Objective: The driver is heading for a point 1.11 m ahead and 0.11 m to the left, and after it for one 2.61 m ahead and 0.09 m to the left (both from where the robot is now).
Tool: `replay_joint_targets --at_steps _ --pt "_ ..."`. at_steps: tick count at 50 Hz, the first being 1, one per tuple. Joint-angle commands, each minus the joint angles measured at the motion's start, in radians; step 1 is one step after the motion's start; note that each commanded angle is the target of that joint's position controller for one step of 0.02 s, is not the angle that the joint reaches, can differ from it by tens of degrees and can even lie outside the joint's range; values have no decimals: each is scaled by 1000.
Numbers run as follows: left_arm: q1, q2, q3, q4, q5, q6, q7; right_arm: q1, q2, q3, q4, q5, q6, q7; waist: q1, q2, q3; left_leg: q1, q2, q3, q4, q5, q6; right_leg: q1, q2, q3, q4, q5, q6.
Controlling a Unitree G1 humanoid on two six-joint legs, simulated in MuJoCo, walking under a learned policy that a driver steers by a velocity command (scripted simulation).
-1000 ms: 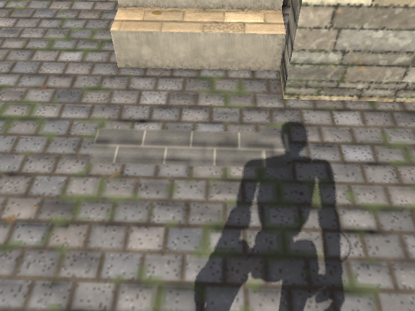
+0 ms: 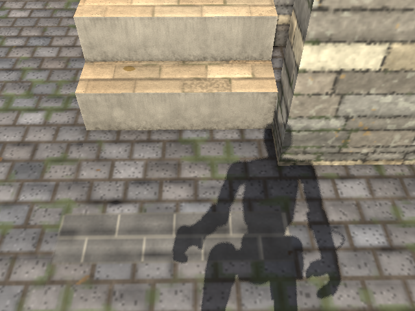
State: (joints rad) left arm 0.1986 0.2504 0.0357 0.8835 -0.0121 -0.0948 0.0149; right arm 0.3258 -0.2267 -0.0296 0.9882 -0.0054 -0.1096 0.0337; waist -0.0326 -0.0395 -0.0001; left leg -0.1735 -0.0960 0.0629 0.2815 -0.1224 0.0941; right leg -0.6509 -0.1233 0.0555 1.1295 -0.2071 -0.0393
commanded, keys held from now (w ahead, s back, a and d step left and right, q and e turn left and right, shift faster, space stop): w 1.00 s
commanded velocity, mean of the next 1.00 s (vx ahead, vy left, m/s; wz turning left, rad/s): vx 0.50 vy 0.00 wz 0.00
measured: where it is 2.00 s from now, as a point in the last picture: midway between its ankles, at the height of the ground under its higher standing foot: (198, 187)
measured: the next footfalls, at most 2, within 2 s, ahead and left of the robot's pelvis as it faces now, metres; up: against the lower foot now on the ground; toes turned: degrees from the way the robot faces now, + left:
right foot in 0.30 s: +0.33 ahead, -0.17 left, +0.00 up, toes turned -2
left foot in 0.86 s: +0.65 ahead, +0.08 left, +0.00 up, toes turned +2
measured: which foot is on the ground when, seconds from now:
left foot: down 0.00-0.32, up 0.34-0.84, down 0.86-1.00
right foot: up 0.00-0.28, down 0.30-0.88, up 0.90-1.00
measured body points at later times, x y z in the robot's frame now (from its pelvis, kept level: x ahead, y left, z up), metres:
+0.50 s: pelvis +0.27 -0.08 +0.00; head +0.29 -0.10 +0.45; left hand +0.33 +0.18 -0.12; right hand +0.36 -0.35 -0.14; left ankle +0.28 +0.08 -0.66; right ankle +0.29 -0.17 -0.74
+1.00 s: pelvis +0.55 -0.01 -0.01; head +0.58 +0.00 +0.44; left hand +0.58 +0.26 -0.15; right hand +0.68 -0.27 -0.13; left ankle +0.61 +0.07 -0.74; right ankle +0.45 -0.15 -0.64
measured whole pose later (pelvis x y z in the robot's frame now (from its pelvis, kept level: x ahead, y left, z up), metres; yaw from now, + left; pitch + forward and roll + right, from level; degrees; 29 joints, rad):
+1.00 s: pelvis +0.55 -0.01 -0.01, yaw +1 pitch +2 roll +0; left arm 0.31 0.27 0.03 0.95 -0.01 -0.09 0.00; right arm 0.15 -0.26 -0.04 0.89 0.00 -0.10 0.04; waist 0.00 -0.02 0.02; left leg -0.36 -0.04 0.06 0.47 -0.14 0.07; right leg -0.45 -0.06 0.02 1.24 -0.36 -0.02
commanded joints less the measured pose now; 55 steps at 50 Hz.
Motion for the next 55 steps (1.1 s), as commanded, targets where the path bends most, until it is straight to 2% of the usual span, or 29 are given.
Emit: replay_joint_targets --at_steps 1,5,10,12,14,15,16,17,18,19,20,21,24,28,30,36,39,41,42,43,44,45,46,47,48,50,51,52,55 --pt "33 42 11 -42 12 5 6 -42 -135 -22 -57 2 -17 -19 47 73 54 -101 285 -216 -202 59 173 -23 -43 4 -149 156 27" --pt "-126 29 6 -83 3 -5 -5 37 -162 -27 -40 18 -4 -33 -11 77 54 -20 267 -164 -182 76 126 11 2 -34 -427 304 36" --pt "-250 43 3 -132 -11 -15 -34 111 -170 -32 -6 26 16 -34 -50 94 80 139 327 -183 -109 50 111 9 31 -43 -575 219 16" --pt "-228 65 10 -138 -11 -24 -45 102 -182 -37 -4 27 27 -37 -23 108 67 182 351 -197 -55 97 96 64 47 -51 -617 140 -12" --pt "-49 117 40 -90 -8 -30 -43 65 -178 -34 -14 22 38 -37 78 110 -31 165 299 -148 152 369 60 316 103 -97 -662 104 -53" --pt "155 188 68 -38 -2 -32 -35 52 -140 -18 -35 8 37 -37 156 59 -173 26 238 -91 419 348 25 606 18 -2 -635 130 -109" --pt "293 303 97 -12 14 -24 -33 147 -27 17 -55 4 16 -28 147 -187 -319 -399 74 -8 828 -15 -57 1015 -233 421 -688 28 -262" --pt "312 228 76 -6 12 -22 -37 151 -58 14 -40 20 -11 -24 151 -219 -381 -550 50 -157 997 -424 -48 1059 -290 683 -825 -58 -301" --pt "220 165 54 -21 7 -24 -38 63 -156 -13 -64 46 -25 -20 131 -146 -231 -633 114 -181 1060 -367 -25 935 -257 549 -835 -66 -245" --pt "121 127 41 -46 5 -22 -38 -2 -164 -16 -81 48 -27 -23 100 -77 -147 -613 170 -151 1031 -268 -19 789 -216 401 -853 3 -211" --pt "54 96 30 -56 7 -20 -44 -36 -149 -19 -86 34 -20 -29 72 -21 -81 -575 204 -135 966 -196 -25 657 -170 302 -893 70 -194" --pt "23 73 23 -57 13 -23 -48 -29 -135 -25 -85 24 -6 -34 40 -32 -48 -513 233 -137 905 -147 -29 569 -131 226 -930 114 -174" --pt "59 87 28 -21 17 -30 -50 -1 -86 -23 -79 19 27 -38 6 -35 -16 -465 239 -117 837 -74 -51 483 -92 120 -984 250 -187" --pt "130 113 34 15 15 -21 -27 -147 -83 -28 -132 9 29 -39 32 -15 21 -568 240 -112 628 96 -75 530 -87 58 -1004 332 -182" --pt "146 134 36 20 8 -17 -12 -243 -63 -19 -162 7 24 -32 56 -8 35 -554 226 -100 494 172 -79 537 -89 48 -1020 295 -171" --pt "256 146 40 80 -3 -1 -2 -431 -71 -9 -217 26 8 -8 113 -24 94 -556 183 -75 266 212 -62 683 -121 22 -1006 211 -151" --pt "247 168 48 85 4 15 -3 -453 -100 -13 -234 21 -5 13 92 -33 95 -504 165 -67 225 131 -29 739 -146 16 -945 308 -127" --pt "232 172 45 86 9 34 1 -381 -123 -23 -225 15 -11 25 43 -54 29 -366 120 -32 217 51 -5 760 -142 8 -841 551 -99" --pt "216 176 43 82 13 43 1 -259 -152 -41 -190 16 -12 23 -22 -66 -43 -208 85 -4 211 40 16 740 -109 -20 -698 702 -81" --pt "206 157 31 67 22 47 3 -67 -204 -64 -133 16 -11 16 -101 -46 -159 75 118 -49 248 76 51 596 -58 -57 -467 671 -48" --pt "290 63 -2 38 35 32 -6 96 -310 -89 -99 -7 -9 6 -95 167 -331 506 375 -430 260 47 188 201 72 -109 -49 284 15" --pt "314 14 -20 54 23 4 -14 116 -280 -76 -90 -3 -6 3 -84 316 -429 624 506 -805 66 -15 285 -26 188 -6 215 -339 40" --pt "228 112 3 36 -2 -21 -19 51 -232 -60 -97 10 -10 -2 -91 231 -304 516 471 -706 42 -34 233 -124 117 60 315 -310 20" --pt "144 126 4 5 -24 -37 -23 -21 -188 -49 -110 6 -7 -6 -75 166 -192 371 435 -540 35 37 204 -142 63 23 298 -239 6" --pt "104 155 13 1 -1 -36 -7 -111 -154 -34 -131 3 1 -5 -30 99 -128 213 378 -427 -4 111 181 -106 16 -2 233 -151 12" --pt "141 116 23 5 5 -5 -9 -160 -112 -25 -134 -6 -2 11 41 114 -73 6 328 -310 -72 112 155 53 -26 16 92 -79 12" --pt "177 48 2 14 83 29 -38 -67 -128 -29 -88 -29 4 1 68 24 -33 -98 320 -255 -81 201 128 160 17 -30 21 -83 12" --pt "171 19 -1 4 87 49 -51 -46 -156 -37 -72 -26 2 -2 79 65 -7 -134 302 -211 -98 230 128 173 26 -49 -26 -60 15" --pt "67 38 -2 -42 69 66 -62 -47 -159 -39 -68 -10 -1 -1 73 126 32 -127 279 -167 -145 144 117 138 16 -68 -222 81 20"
